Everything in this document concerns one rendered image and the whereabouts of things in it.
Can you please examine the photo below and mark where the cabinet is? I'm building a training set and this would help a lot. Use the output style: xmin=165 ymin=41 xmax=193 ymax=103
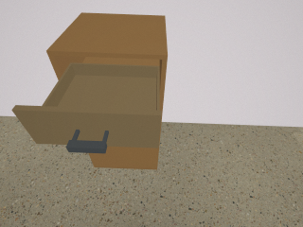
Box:
xmin=46 ymin=12 xmax=168 ymax=170

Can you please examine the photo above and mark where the drawer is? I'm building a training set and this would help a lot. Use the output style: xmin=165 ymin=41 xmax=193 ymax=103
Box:
xmin=12 ymin=62 xmax=162 ymax=148

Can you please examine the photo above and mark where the handle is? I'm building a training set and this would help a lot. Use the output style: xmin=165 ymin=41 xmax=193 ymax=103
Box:
xmin=66 ymin=130 xmax=109 ymax=154

